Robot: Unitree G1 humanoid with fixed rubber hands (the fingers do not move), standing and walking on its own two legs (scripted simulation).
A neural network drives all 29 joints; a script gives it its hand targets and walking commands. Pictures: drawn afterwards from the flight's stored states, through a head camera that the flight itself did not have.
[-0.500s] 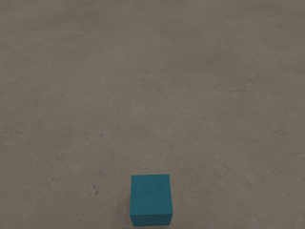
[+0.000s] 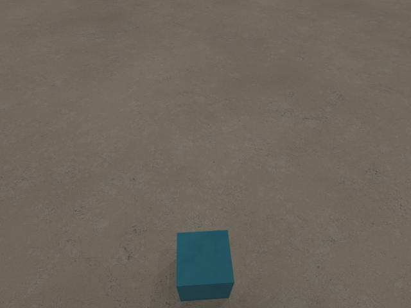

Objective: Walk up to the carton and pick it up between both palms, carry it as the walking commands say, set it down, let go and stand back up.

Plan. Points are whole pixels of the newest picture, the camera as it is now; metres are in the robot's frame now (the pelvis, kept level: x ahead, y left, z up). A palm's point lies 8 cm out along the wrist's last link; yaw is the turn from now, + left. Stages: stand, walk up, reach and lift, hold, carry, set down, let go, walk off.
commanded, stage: walk up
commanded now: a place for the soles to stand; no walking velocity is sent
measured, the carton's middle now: (203, 266) +0.41 +0.02 -0.64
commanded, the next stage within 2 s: reach and lift in 1.18 s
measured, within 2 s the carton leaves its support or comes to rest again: neither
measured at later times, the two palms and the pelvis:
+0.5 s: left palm out of the picture +0.04 +0.25 -0.12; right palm out of the picture +0.05 -0.26 -0.12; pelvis +0.01 -0.01 +0.01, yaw +2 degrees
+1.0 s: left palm out of the picture +0.01 +0.23 -0.12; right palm out of the picture +0.01 -0.28 -0.12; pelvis +0.00 -0.02 +0.02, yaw +5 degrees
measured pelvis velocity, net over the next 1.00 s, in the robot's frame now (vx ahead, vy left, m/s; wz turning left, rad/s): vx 0.00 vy -0.02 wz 0.08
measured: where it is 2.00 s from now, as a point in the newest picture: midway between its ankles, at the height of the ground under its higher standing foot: outside the picture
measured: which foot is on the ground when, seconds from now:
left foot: down 0.00-1.00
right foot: down 0.00-1.00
